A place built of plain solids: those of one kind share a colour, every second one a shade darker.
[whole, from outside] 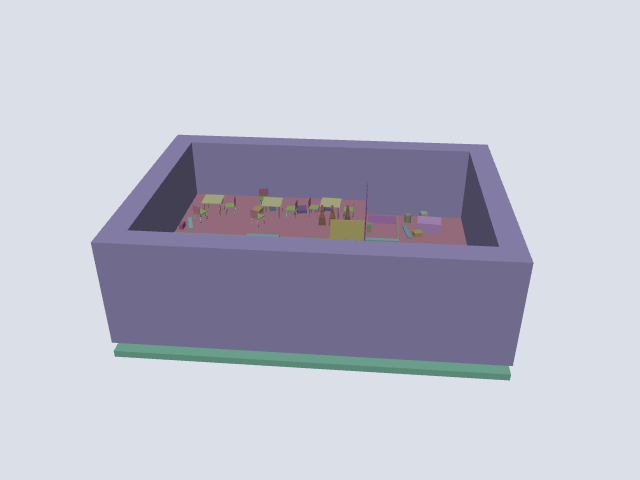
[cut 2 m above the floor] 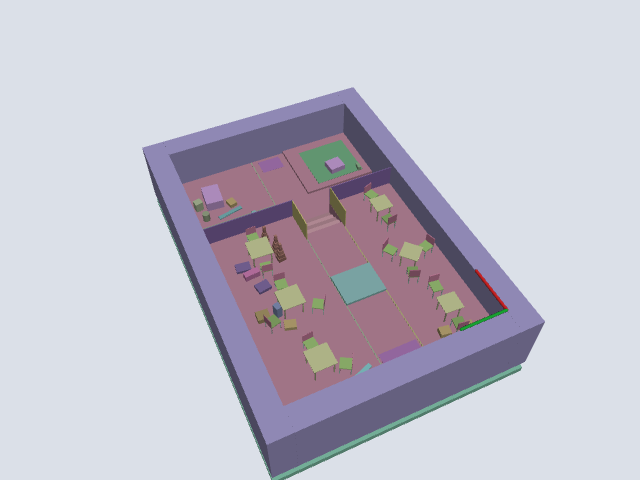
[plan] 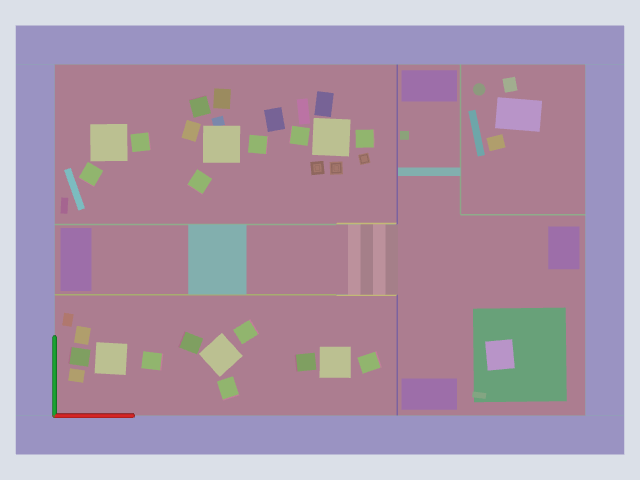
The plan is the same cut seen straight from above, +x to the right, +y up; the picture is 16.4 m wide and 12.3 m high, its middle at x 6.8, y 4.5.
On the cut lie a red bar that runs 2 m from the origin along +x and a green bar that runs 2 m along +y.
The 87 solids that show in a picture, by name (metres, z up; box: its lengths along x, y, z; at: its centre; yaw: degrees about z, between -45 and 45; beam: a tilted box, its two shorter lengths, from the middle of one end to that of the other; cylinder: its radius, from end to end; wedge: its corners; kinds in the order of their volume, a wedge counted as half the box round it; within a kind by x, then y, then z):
{
 "wall_1": {"box": [1.0, 9.0, 4.6], "at": [-0.5, 4.5, 1.3]},
 "wall_2": {"box": [15.6, 1.0, 4.6], "at": [6.8, -0.5, 1.3]},
 "wall_3": {"box": [15.6, 1.0, 4.6], "at": [6.8, 9.5, 1.3]},
 "wall_4": {"box": [1.0, 9.0, 4.6], "at": [14.1, 4.5, 1.3]},
 "floor_1": {"box": [7.52, 1.8, 1.0], "at": [3.76, 4.0, 0.28]},
 "floor_2": {"box": [8.8, 3.1, 1.0], "at": [4.4, 1.55, 0.28]},
 "floor_3": {"box": [8.8, 4.1, 1.0], "at": [4.4, 6.95, 0.28]},
 "floor_4": {"box": [1.6, 9.0, 1.0], "at": [9.6, 4.5, -0.5]},
 "floor_5": {"box": [3.2, 3.45, 1.12], "at": [12.0, 1.73, -0.44]},
 "floor_6": {"box": [3.2, 1.7, 1.0], "at": [12.0, 4.3, -0.5]},
 "floor_7": {"box": [3.2, 3.85, 1.0], "at": [12.0, 7.08, -0.5]},
 "floor_base_1": {"box": [15.6, 11.0, 0.3], "at": [6.8, 4.5, -1.57]},
 "step_tread_1": {"box": [0.32, 1.8, 0.84], "at": [7.68, 4.0, 0.2]},
 "step_tread_2": {"box": [0.32, 1.8, 0.69], "at": [8.0, 4.0, 0.12]},
 "step_tread_3": {"box": [0.32, 1.8, 0.54], "at": [8.32, 4.0, 0.04]},
 "step_tread_4": {"box": [0.32, 1.8, 0.38], "at": [8.64, 4.0, -0.04]},
 "low_1": {"box": [0.7, 0.75, 0.28], "at": [11.41, 1.55, 0.28], "yaw": 5.2},
 "low_2": {"box": [1.15, 0.8, 0.47], "at": [11.89, 7.72, 0.23], "yaw": -4.7},
 "step_hump_1": {"box": [1.5, 1.8, 0.17], "at": [4.17, 4.0, 0.81]},
 "step_hump_2": {"box": [1.6, 0.22, 0.17], "at": [9.6, 6.25, 0.04]},
 "low_rug_1": {"box": [2.38, 2.4, 0.07], "at": [11.92, 1.55, 0.1], "yaw": 0.7},
 "rail_rim_1": {"box": [0.04, 3.1, 1.0], "at": [8.78, 1.55, 1.28]},
 "rail_rim_2": {"box": [0.04, 4.1, 1.0], "at": [8.78, 6.95, 1.27]},
 "low_mat_1": {"box": [0.8, 1.62, 0.06], "at": [0.55, 4.0, 0.75]},
 "low_mat_2": {"box": [1.42, 0.8, 0.06], "at": [9.6, 0.55, -0.02]},
 "low_mat_3": {"box": [1.42, 0.8, 0.06], "at": [9.6, 8.45, -0.02]},
 "low_mat_4": {"box": [0.8, 1.1, 0.06], "at": [13.05, 4.3, -0.02]},
 "tray_stack_1": {"box": [0.39, 0.32, 0.2], "at": [0.56, 1.03, 0.83], "yaw": -8.2},
 "tray_stack_2": {"box": [0.37, 0.44, 0.22], "at": [0.71, 2.06, 0.89], "yaw": -9.5},
 "tray_stack_3": {"box": [0.38, 0.48, 0.18], "at": [3.5, 7.3, 0.86], "yaw": -16.8},
 "tray_stack_4": {"box": [0.43, 0.51, 0.24], "at": [4.29, 8.12, 0.9], "yaw": -3.1},
 "tray_stack_5": {"box": [0.42, 0.35, 0.21], "at": [11.31, 6.99, 0.1], "yaw": 13.9},
 "top_1": {"box": [0.95, 0.95, 0.034], "at": [1.39, 7.0, 1.51], "yaw": 0.6},
 "top_2": {"box": [0.8, 0.8, 0.034], "at": [1.44, 1.46, 1.53], "yaw": -3.2},
 "top_3": {"box": [0.8, 0.8, 0.034], "at": [4.26, 1.56, 1.53], "yaw": 42.3},
 "top_4": {"box": [0.95, 0.95, 0.034], "at": [4.28, 6.95, 1.51], "yaw": -0.2},
 "top_5": {"box": [0.95, 0.95, 0.034], "at": [7.09, 7.13, 1.51], "yaw": -2.5},
 "top_6": {"box": [0.8, 0.8, 0.034], "at": [7.19, 1.37, 1.53], "yaw": -0.2},
 "chair_seat_1": {"box": [0.52, 0.44, 0.05], "at": [0.64, 1.51, 1.24], "yaw": -8.3},
 "chair_seat_2": {"box": [0.46, 0.48, 0.04], "at": [0.93, 6.18, 1.21], "yaw": -30.3},
 "chair_seat_3": {"box": [0.48, 0.46, 0.04], "at": [2.2, 7.0, 1.21], "yaw": 6.4},
 "chair_seat_4": {"box": [0.52, 0.44, 0.05], "at": [2.5, 1.4, 1.24], "yaw": -6.8},
 "chair_seat_5": {"box": [0.52, 0.44, 0.05], "at": [3.49, 1.86, 1.24], "yaw": -21.4},
 "chair_seat_6": {"box": [0.46, 0.48, 0.04], "at": [3.72, 5.99, 1.21], "yaw": -32.8},
 "chair_seat_7": {"box": [0.46, 0.48, 0.04], "at": [3.72, 7.92, 1.21], "yaw": 15.1},
 "chair_seat_8": {"box": [0.44, 0.52, 0.05], "at": [4.44, 0.7, 1.24], "yaw": 18.0},
 "chair_seat_9": {"box": [0.52, 0.44, 0.05], "at": [4.91, 2.15, 1.24], "yaw": 31.9},
 "chair_seat_10": {"box": [0.48, 0.46, 0.04], "at": [5.21, 6.95, 1.21], "yaw": -5.2},
 "chair_seat_11": {"box": [0.48, 0.46, 0.04], "at": [6.28, 7.17, 1.21], "yaw": -7.8},
 "chair_seat_12": {"box": [0.52, 0.44, 0.05], "at": [6.43, 1.37, 1.24], "yaw": 5.7},
 "chair_seat_13": {"box": [0.48, 0.46, 0.04], "at": [7.95, 7.1, 1.21], "yaw": 0.9},
 "chair_seat_14": {"box": [0.52, 0.44, 0.05], "at": [8.07, 1.36, 1.24], "yaw": 18.5},
 "rail_1": {"box": [1.54, 0.04, 1.0], "at": [7.99, 3.08, 1.28]},
 "rail_2": {"box": [1.54, 0.04, 1.0], "at": [7.99, 4.92, 1.27]},
 "carton_folded_1": {"box": [0.45, 0.57, 0.2], "at": [5.64, 7.59, 0.82], "yaw": 10.1},
 "carton_folded_2": {"box": [0.43, 0.62, 0.18], "at": [6.9, 7.98, 0.81], "yaw": -7.0},
 "cable_reel_1": {"cylinder": 0.16, "from": [10.88, 8.36, 0.0], "to": [10.88, 8.36, 0.41]},
 "cable_reel_2": {"box": [0.33, 0.36, 0.48], "at": [11.67, 8.48, 0.24], "yaw": 10.4},
 "sign_tower_1": {"box": [0.34, 0.34, 0.24], "at": [6.73, 6.34, 0.85], "yaw": 5.2},
 "sign_tower_2": {"box": [0.27, 0.27, 0.19], "at": [6.73, 6.34, 1.07], "yaw": 5.2},
 "sign_tower_3": {"box": [0.33, 0.33, 0.25], "at": [7.22, 6.34, 0.85], "yaw": 2.2},
 "sign_tower_4": {"box": [0.26, 0.26, 0.2], "at": [7.22, 6.34, 1.07], "yaw": 2.2},
 "toolbox_1": {"box": [0.18, 0.41, 0.24], "at": [0.25, 5.38, 0.9], "yaw": -2.9},
 "toolbox_2": {"box": [0.28, 0.65, 0.29], "at": [6.38, 7.79, 0.92], "yaw": 5.8},
 "chair_back_1": {"box": [0.036, 0.44, 0.41], "at": [0.4, 1.54, 1.47], "yaw": -8.3},
 "chair_back_2": {"box": [0.46, 0.02, 0.4], "at": [0.81, 5.98, 1.43], "yaw": -30.3},
 "chair_back_3": {"box": [0.02, 0.46, 0.4], "at": [2.43, 7.03, 1.43], "yaw": 6.4},
 "chair_back_4": {"box": [0.036, 0.44, 0.41], "at": [2.74, 1.37, 1.47], "yaw": -6.8},
 "chair_back_5": {"box": [0.036, 0.44, 0.41], "at": [3.26, 1.95, 1.47], "yaw": -21.4},
 "chair_back_6": {"box": [0.46, 0.02, 0.4], "at": [3.59, 5.8, 1.43], "yaw": -32.8},
 "chair_back_7": {"box": [0.46, 0.02, 0.4], "at": [3.67, 8.14, 1.43], "yaw": 15.1},
 "chair_back_8": {"box": [0.44, 0.036, 0.41], "at": [4.52, 0.47, 1.47], "yaw": 18.0},
 "chair_back_9": {"box": [0.02, 0.46, 0.4], "at": [5.44, 6.93, 1.43], "yaw": -5.2},
 "chair_back_10": {"box": [0.02, 0.46, 0.4], "at": [6.05, 7.2, 1.43], "yaw": -7.8},
 "chair_back_11": {"box": [0.036, 0.44, 0.41], "at": [6.19, 1.34, 1.47], "yaw": 5.7},
 "chair_back_12": {"box": [0.02, 0.46, 0.4], "at": [8.18, 7.1, 1.43], "yaw": 0.9},
 "chair_back_13": {"box": [0.036, 0.44, 0.41], "at": [8.3, 1.44, 1.47], "yaw": 18.5},
 "plank_1": {"box": [0.18, 1.1, 0.1], "at": [0.51, 5.8, 0.78], "yaw": 19.5},
 "plank_2": {"box": [0.19, 1.19, 0.11], "at": [10.81, 7.24, 0.01], "yaw": 11.7},
 "bin_1": {"box": [0.3, 0.24, 0.61], "at": [4.19, 7.53, 1.08], "yaw": 14.2},
 "low_stripS_1": {"box": [7.22, 0.04, 0.06], "at": [3.61, 4.9, 0.75]},
 "low_stripS_2": {"box": [3.2, 0.04, 0.06], "at": [12.0, 5.15, -0.02]},
 "edge_bag_1": {"box": [0.23, 0.23, 0.44], "at": [8.96, 7.18, 0.22]},
 "low_stripN_1": {"box": [7.22, 0.04, 0.06], "at": [3.61, 3.1, 0.76]},
 "parcel_1": {"box": [0.25, 0.33, 0.16], "at": [0.34, 2.46, 0.86], "yaw": -9.0},
 "dumbbell_1": {"box": [0.35, 0.15, 0.21], "at": [10.88, 0.52, 0.24], "yaw": -6.7},
 "low_stripW_1": {"box": [0.04, 3.85, 0.06], "at": [10.4, 7.08, -0.02]}
}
